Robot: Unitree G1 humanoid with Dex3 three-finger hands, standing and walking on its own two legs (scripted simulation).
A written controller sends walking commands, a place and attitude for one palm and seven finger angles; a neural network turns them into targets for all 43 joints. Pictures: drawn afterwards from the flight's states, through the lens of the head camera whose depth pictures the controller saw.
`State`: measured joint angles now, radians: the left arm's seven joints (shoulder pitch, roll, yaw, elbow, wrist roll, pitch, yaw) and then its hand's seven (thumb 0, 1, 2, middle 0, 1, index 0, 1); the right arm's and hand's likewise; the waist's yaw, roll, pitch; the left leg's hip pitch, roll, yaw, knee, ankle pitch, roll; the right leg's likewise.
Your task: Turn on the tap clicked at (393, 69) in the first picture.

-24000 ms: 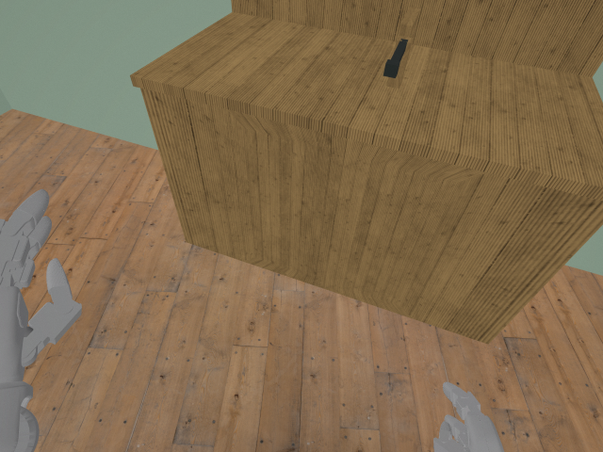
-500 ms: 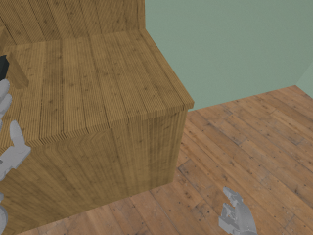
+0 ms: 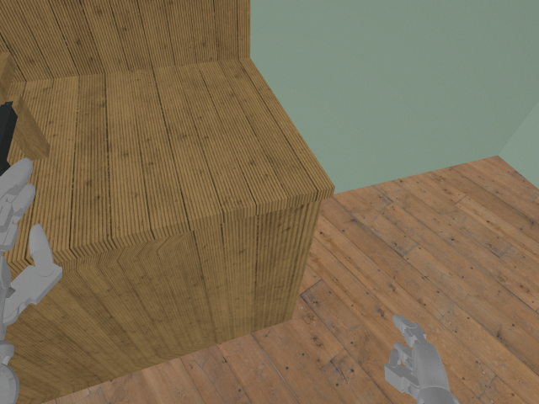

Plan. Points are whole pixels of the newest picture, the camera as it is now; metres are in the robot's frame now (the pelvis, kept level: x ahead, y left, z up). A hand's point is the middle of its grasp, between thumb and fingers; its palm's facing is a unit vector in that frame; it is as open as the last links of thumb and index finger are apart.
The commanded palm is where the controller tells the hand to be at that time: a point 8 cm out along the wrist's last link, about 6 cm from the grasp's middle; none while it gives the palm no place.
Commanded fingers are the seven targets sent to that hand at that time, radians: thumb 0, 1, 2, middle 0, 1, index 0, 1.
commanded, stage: come to a stop and stand still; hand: left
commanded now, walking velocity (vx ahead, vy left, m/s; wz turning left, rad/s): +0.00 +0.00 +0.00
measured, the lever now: out of the picture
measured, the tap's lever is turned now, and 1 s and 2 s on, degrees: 0 0 0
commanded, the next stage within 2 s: look again from close up in 0.50 s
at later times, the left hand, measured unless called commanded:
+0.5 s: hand out of the picture +0.16 +0.28 +0.16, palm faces +0.46 -0.81 -0.36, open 7.4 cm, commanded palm +0.11 +0.31 +0.18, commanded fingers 0.00 0.90 0.90 -0.20 -0.30 -0.20 -0.30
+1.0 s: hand (27, 272) +0.22 +0.29 +0.14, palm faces +0.36 -0.85 -0.39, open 7.4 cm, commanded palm +0.15 +0.32 +0.18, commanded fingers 0.00 0.90 0.90 -0.20 -0.30 -0.20 -0.30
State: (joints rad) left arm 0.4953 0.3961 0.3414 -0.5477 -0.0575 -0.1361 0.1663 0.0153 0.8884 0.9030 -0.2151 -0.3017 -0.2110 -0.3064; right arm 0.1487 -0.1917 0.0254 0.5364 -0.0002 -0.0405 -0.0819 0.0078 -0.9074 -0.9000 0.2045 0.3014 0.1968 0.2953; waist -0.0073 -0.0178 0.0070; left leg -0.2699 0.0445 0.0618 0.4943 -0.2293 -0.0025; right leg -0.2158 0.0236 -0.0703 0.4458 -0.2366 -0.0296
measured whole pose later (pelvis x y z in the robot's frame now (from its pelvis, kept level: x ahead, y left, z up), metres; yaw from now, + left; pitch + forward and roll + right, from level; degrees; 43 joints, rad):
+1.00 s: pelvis -0.01 +0.04 +0.00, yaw +0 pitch +0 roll -1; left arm 0.39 0.36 0.36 -0.41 -0.04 -0.19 0.10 0.02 0.89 0.90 -0.22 -0.30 -0.21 -0.31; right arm 0.21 -0.22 0.03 0.56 -0.01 -0.14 -0.04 0.01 -0.91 -0.90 0.21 0.30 0.20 0.30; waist 0.01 -0.01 0.08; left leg -0.27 0.00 0.10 0.47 -0.21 0.06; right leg -0.22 0.03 0.05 0.44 -0.22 0.01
